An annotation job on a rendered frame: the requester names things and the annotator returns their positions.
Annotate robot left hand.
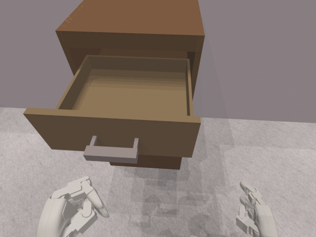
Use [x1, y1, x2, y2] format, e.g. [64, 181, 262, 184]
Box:
[36, 176, 109, 237]

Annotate robot right hand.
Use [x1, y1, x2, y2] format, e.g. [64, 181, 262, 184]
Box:
[236, 181, 279, 237]

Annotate drawer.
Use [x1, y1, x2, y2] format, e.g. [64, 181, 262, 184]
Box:
[23, 55, 201, 158]

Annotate handle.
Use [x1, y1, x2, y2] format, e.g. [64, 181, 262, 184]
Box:
[83, 136, 139, 163]

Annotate cabinet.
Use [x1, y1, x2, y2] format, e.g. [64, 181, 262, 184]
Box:
[55, 0, 205, 170]

